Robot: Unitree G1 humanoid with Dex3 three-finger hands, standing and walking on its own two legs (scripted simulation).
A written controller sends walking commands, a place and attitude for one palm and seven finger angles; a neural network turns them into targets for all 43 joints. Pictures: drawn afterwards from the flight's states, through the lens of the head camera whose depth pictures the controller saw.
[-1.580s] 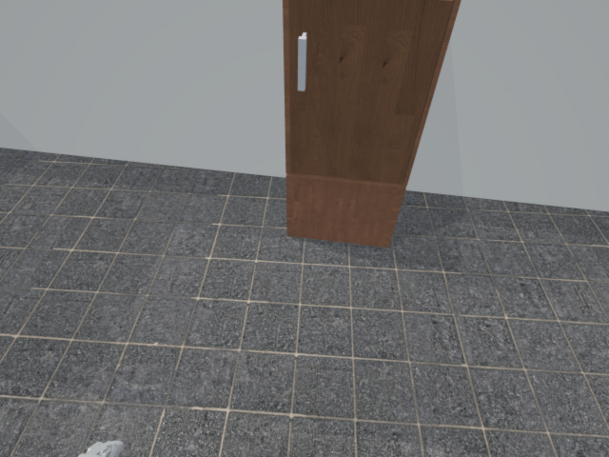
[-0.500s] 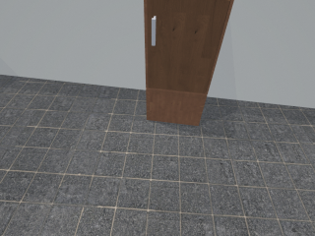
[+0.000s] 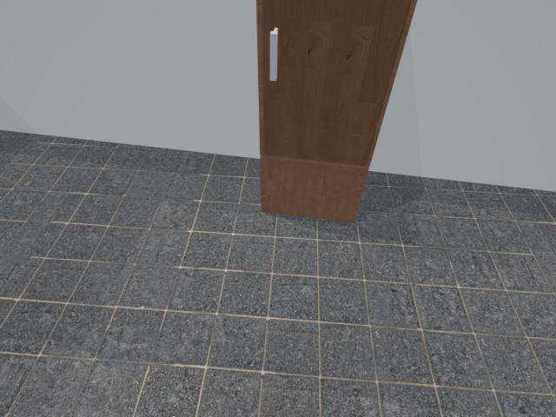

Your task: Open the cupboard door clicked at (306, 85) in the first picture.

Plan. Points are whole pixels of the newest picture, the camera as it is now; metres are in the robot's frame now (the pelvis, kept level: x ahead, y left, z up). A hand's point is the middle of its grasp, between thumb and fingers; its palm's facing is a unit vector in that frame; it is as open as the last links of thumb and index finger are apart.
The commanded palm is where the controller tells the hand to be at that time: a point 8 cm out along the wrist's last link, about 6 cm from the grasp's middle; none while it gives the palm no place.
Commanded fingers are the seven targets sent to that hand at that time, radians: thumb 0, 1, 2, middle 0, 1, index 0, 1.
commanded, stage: walk to a spot facing it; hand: left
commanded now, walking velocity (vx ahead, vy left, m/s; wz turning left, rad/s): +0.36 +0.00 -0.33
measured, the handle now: (274, 54) +1.12 +0.09 +0.03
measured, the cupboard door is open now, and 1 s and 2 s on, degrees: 0 0 0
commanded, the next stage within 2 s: take the last steps up to it in 0.54 s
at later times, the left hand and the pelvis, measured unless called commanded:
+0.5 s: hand out of the picture +0.05 +0.15 -0.18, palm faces +0.02 -0.98 -0.19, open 7.3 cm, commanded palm none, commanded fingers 0.00 0.90 0.90 -0.20 -0.30 -0.20 -0.30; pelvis +0.12 -0.02 -0.01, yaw -6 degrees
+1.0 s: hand (198, 297) +0.38 +0.20 -0.18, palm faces -0.13 -0.98 -0.16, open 7.3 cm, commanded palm none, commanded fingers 0.00 0.90 0.90 -0.20 -0.30 -0.20 -0.30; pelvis +0.28 +0.03 -0.01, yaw -11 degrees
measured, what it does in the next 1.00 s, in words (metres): walks ahead: left foot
